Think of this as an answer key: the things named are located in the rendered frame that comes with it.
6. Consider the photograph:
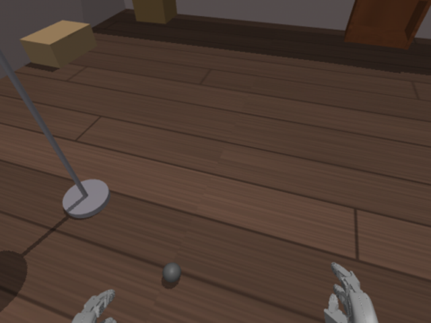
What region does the bookshelf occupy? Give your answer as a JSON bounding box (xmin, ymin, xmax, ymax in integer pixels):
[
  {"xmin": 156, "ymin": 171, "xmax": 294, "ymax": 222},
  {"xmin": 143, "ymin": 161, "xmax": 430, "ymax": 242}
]
[{"xmin": 344, "ymin": 0, "xmax": 431, "ymax": 50}]

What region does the floor lamp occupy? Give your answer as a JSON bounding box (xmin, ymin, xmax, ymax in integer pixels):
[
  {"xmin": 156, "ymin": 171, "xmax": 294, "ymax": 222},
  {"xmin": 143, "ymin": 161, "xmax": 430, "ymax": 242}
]
[{"xmin": 0, "ymin": 49, "xmax": 110, "ymax": 218}]

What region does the right robot hand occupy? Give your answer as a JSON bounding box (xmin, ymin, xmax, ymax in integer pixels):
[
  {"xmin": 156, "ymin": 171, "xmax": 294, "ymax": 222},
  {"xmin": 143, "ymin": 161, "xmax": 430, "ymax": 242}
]
[{"xmin": 324, "ymin": 262, "xmax": 378, "ymax": 323}]

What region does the left robot hand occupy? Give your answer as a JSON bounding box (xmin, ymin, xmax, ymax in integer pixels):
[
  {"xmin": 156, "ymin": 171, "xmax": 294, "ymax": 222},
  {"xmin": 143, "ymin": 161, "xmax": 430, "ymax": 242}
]
[{"xmin": 71, "ymin": 289, "xmax": 117, "ymax": 323}]

